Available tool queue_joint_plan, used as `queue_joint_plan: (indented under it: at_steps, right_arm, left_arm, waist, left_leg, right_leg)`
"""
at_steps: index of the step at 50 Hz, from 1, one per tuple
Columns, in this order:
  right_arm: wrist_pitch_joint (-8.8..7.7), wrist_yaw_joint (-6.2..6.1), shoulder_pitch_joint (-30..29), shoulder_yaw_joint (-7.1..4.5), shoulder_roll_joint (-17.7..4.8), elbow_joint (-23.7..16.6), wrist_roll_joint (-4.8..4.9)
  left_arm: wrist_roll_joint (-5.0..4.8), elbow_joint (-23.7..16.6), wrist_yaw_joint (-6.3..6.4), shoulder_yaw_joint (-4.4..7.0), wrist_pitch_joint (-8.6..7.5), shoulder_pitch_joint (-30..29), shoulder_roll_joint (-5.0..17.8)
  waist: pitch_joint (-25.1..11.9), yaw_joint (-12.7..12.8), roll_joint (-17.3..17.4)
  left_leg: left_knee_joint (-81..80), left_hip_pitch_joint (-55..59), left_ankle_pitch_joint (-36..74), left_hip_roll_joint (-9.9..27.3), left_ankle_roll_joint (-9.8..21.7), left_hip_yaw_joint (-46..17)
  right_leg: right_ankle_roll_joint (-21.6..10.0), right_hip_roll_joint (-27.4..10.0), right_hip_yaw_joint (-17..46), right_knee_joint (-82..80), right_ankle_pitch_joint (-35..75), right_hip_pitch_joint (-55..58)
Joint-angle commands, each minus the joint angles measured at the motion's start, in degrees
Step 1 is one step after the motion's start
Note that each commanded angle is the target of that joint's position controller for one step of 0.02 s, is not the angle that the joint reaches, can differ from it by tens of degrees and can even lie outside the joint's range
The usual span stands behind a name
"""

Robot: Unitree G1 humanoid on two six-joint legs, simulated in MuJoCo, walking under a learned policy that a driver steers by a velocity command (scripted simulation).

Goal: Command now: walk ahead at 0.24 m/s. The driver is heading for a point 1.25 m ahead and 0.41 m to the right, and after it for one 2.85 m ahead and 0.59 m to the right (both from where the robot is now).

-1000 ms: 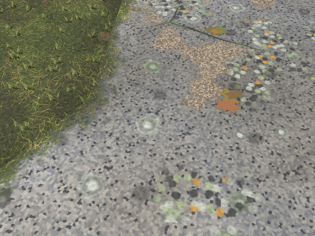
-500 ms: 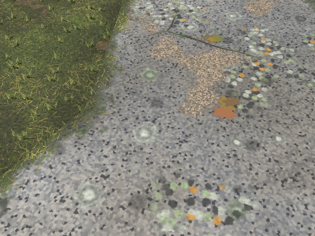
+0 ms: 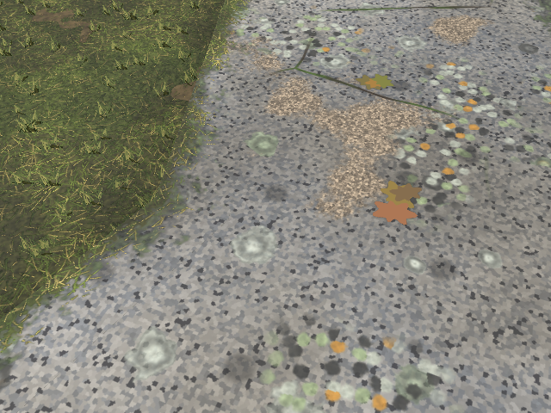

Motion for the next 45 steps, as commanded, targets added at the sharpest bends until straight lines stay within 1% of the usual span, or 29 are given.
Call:
queue_joint_plan:
  at_steps: [1,3,6,8,9,10,11,12,13,14,16,17,20,23,26,29,31,32,33,34,35,36,37,38,39,40,41,42,45]
  right_arm:
    - [-2.98,0.78,-7.15,-1.31,-6.05,-5.68,1.17]
    - [-3.94,1.55,-6.35,-1.19,-5.84,-4.96,1.00]
    - [-4.51,2.24,-4.83,-0.66,-3.97,-3.24,0.44]
    - [-4.27,2.48,1.76,-1.12,-4.61,-0.32,0.67]
    - [-3.98,2.27,6.03,-1.70,-5.57,1.31,0.83]
    - [-3.97,1.88,10.88,-2.51,-7.97,2.44,0.71]
    - [-3.96,1.33,15.84,-3.40,-14.06,2.45,-0.09]
    - [-4.97,2.34,15.99,-3.16,-15.44,2.58,-1.28]
    - [-5.85,2.72,10.27,-2.26,-12.98,0.86,-0.92]
    - [-6.28,2.96,6.53,-1.29,-9.83,-0.20,-0.74]
    - [-6.34,3.21,2.84,-0.45,-8.21,-1.31,-0.91]
    - [-6.13,3.07,3.68,0.00,-6.99,-0.96,-1.04]
    - [-5.80,2.19,7.37,0.22,-7.54,0.16,-0.99]
    - [-5.21,1.41,8.12,0.24,-8.78,0.07,-1.03]
    - [-4.86,1.18,11.13,0.17,-9.20,0.90,-0.50]
    - [-4.34,1.13,12.60,-0.15,-9.45,1.88,0.03]
    - [-3.94,0.83,11.24,-0.72,-10.44,1.70,0.01]
    - [-3.71,0.78,10.11,-1.07,-11.30,1.26,-0.27]
    - [-3.33,0.75,9.27,-1.37,-11.97,0.93,-0.66]
    - [-2.75,0.66,8.78,-1.22,-11.31,0.56,-1.16]
    - [-2.58,0.43,9.43,-0.67,-10.22,-0.57,-1.96]
    - [-3.94,1.54,16.69,1.70,-2.42,-1.76,-2.31]
    - [-6.19,2.32,14.34,1.34,-4.73,-1.05,-1.12]
    - [-7.61,2.78,7.24,0.16,-9.28,-4.04,0.83]
    - [-8.41,2.42,2.87,0.20,-9.95,-5.62,0.92]
    - [-8.46,1.79,1.34,-0.15,-9.77,-5.97,0.20]
    - [-7.89,1.36,2.25,-0.47,-9.56,-6.19,-0.45]
    - [-7.17,1.18,2.75,-0.55,-8.96,-6.67,-0.80]
    - [-5.54,0.67,-0.52,-0.47,-7.63,-9.12,-1.82]
  left_arm:
    - [0.08,-1.60,0.22,2.88,-2.31,3.21,11.22]
    - [-0.98,-2.71,-0.17,2.93,-2.84,0.42,10.58]
    - [-1.37,-2.59,-0.66,3.61,-2.38,-0.28,12.02]
    - [-1.69,-2.34,-0.98,3.46,-1.77,-0.17,11.08]
    - [-1.32,-2.31,-1.18,2.88,-1.75,0.10,9.45]
    - [-0.59,-2.81,-1.52,1.84,-2.07,-0.84,6.17]
    - [0.74,-5.24,-1.73,0.44,-2.69,-1.71,1.27]
    - [-1.73,-6.64,-1.40,1.09,-3.62,-2.15,3.26]
    - [-3.19,-7.31,-1.43,1.74,-4.40,-3.66,6.89]
    - [-2.84,-6.97,-1.68,2.06,-4.98,-4.18,8.42]
    - [-0.93,-6.09,-1.75,2.54,-5.35,-3.75,8.25]
    - [-0.69,-5.91,-2.12,2.57,-5.16,-4.14,7.66]
    - [-0.32,-6.73,-2.40,2.08,-4.50,-7.78,5.53]
    - [-0.44,-9.03,-2.77,1.08,-4.57,-14.58,3.42]
    - [-0.83,-10.66,-3.55,0.48,-4.69,-20.03,2.94]
    - [-1.07,-12.42,-4.43,0.30,-4.94,-23.47,3.52]
    - [-1.17,-12.64,-4.96,0.65,-5.40,-22.73,5.09]
    - [-1.10,-12.08,-5.08,1.12,-5.47,-20.41,6.33]
    - [-1.05,-10.87,-4.98,1.94,-5.34,-15.71,7.87]
    - [-1.17,-7.89,-4.71,3.29,-4.98,-6.23,9.88]
    - [-1.11,-5.49,-4.25,4.35,-4.49,3.69,12.44]
    - [-0.68,-3.90,-4.40,5.56,-4.27,8.92,17.88]
    - [-0.46,-3.92,-4.48,4.15,-4.12,8.01,13.28]
    - [-0.29,-4.63,-4.41,3.40,-4.43,3.18,10.92]
    - [-0.04,-6.01,-4.44,3.04,-4.81,-1.96,9.89]
    - [0.32,-6.77,-4.70,2.64,-5.07,-5.18,8.81]
    - [0.80,-7.22,-4.72,2.25,-5.34,-6.82,7.69]
    - [0.72,-7.45,-4.69,2.16,-5.33,-7.39,7.34]
    - [-0.14,-6.76,-3.62,2.60,-5.42,-4.57,9.07]
  waist:
    - [10.05,1.88,-8.23]
    - [7.25,0.76,-5.40]
    - [3.37,-0.32,-6.35]
    - [1.51,-3.07,-5.17]
    - [0.55,-4.85,-3.98]
    - [-0.27,-7.26,0.56]
    - [-2.89,-7.64,16.26]
    - [-1.85,-6.80,17.41]
    - [4.15,-4.95,11.20]
    - [6.12,-3.75,8.48]
    - [5.64,-1.65,6.33]
    - [5.04,-1.58,6.63]
    - [4.89,-2.41,4.73]
    - [5.36,-3.76,3.93]
    - [6.44,-5.56,4.13]
    - [7.90,-5.25,4.14]
    - [6.59,-3.22,4.66]
    - [4.26,-1.63,5.43]
    - [0.43,1.04,6.42]
    - [-5.21,5.66,6.05]
    - [-11.58,9.17,2.87]
    - [-20.13,5.23,-13.42]
    - [-21.59,6.17,-11.67]
    - [-11.27,5.52,-9.51]
    - [-6.13,3.94,-3.22]
    - [-3.05,1.80,0.55]
    - [-2.45,-0.47,-0.40]
    - [-2.09,-1.54,-1.65]
    - [0.45,-1.74,-2.56]
  left_leg:
    - [14.67,-23.13,-5.67,4.64,1.72,-2.16]
    - [7.97,-20.84,-2.47,5.92,1.92,-1.09]
    - [-4.21,-5.00,5.44,2.83,-0.02,3.86]
    - [-10.07,7.71,13.41,-0.48,-1.35,7.27]
    - [-11.30,13.28,12.30,-1.58,-1.22,7.58]
    - [-15.35,19.39,8.23,3.30,0.70,-0.07]
    - [-24.37,24.21,-2.85,17.65,6.88,-23.11]
    - [-32.25,21.68,-17.67,23.18,14.56,-41.99]
    - [-32.88,18.53,-21.88,23.10,14.23,-39.20]
    - [-32.43,16.24,-15.94,20.29,11.99,-31.82]
    - [-32.75,12.99,-1.58,15.88,9.05,-21.06]
    - [-33.27,12.35,3.88,14.27,8.33,-17.13]
    - [-34.21,13.50,17.98,12.67,9.21,-10.31]
    - [-34.65,12.60,24.79,11.45,8.91,-5.56]
    - [-35.20,12.67,25.18,11.64,8.97,-3.37]
    - [-33.72,16.86,27.56,14.02,8.75,-3.06]
    - [-30.99,20.88,33.49,15.34,7.70,-1.94]
    - [-27.87,22.26,42.62,15.39,6.97,-0.75]
    - [-21.85,22.96,54.07,14.78,6.14,0.78]
    - [-10.46,20.77,61.27,12.34,4.63,3.38]
    - [5.19,8.64,50.41,10.38,2.87,4.82]
    - [29.05,-15.39,16.30,-0.55,-1.34,4.48]
    - [37.26,-23.22,-5.08,-2.03,-0.25,-4.33]
    - [39.37,-28.63,-1.62,1.18,1.11,-5.12]
    - [36.51,-27.24,3.91,3.87,1.74,-4.32]
    - [32.15,-24.09,7.37,5.85,1.57,-3.84]
    - [28.59,-19.83,9.39,7.56,1.30,-4.36]
    - [26.20,-17.64,9.72,7.93,0.68,-4.40]
    - [17.62,-17.95,12.98,7.71,-2.26,-2.81]
  right_leg:
    - [-13.07,-22.57,32.43,-23.68,-22.56,2.56]
    - [-9.77,-18.87,24.15,-23.07,-13.06,4.89]
    - [-7.19,-12.50,12.11,-20.08,-3.26,-1.27]
    - [-6.29,-10.39,8.72,-14.81,-5.16,-8.06]
    - [-5.22,-9.01,7.69,-10.51,-5.62,-11.23]
    - [-2.50,-5.77,3.62,1.69,-3.17,-16.28]
    - [1.87,-0.79,-2.30,24.52,-9.21,-26.35]
    - [1.21,1.43,4.38,36.49,-13.83,-34.40]
    - [-0.28,-2.87,6.38,41.28,-9.30,-40.01]
    - [-1.20,-5.11,5.91,40.99,-3.17,-40.11]
    - [-0.96,-7.99,5.47,34.98,4.47,-35.56]
    - [-0.42,-8.41,4.68,32.85,7.20,-33.43]
    - [1.77,-7.95,2.38,25.44,12.97,-33.85]
    - [3.07,-6.64,0.78,13.50,18.74,-31.59]
    - [2.95,-4.97,-0.93,5.81,22.69,-28.28]
    - [1.16,-4.61,0.10,1.74,22.05,-28.19]
    - [-0.66,-3.93,0.00,0.04,19.57,-26.23]
    - [-1.74,-2.54,-1.17,0.31,17.84,-22.04]
    - [-3.05,-0.43,-2.77,1.16,16.23,-15.15]
    - [-4.76,1.94,-4.31,1.16,15.81,-3.36]
    - [-7.42,-3.58,3.73,3.00,15.25,14.08]
    - [-18.21,-17.88,34.89,-3.18,-0.89,34.82]
    - [-18.40,-20.14,48.94,-13.76,-7.98,35.49]
    - [-15.25,-18.55,41.23,-14.88,-6.32,27.66]
    - [-13.93,-16.49,33.62,-15.95,0.82,17.99]
    - [-13.36,-14.33,27.70,-17.11,8.32,9.80]
    - [-12.75,-12.26,23.79,-18.27,12.77,4.63]
    - [-12.85,-11.01,22.19,-19.31,14.36,1.60]
    - [-13.78,-9.53,17.95,-21.54,15.92,-4.47]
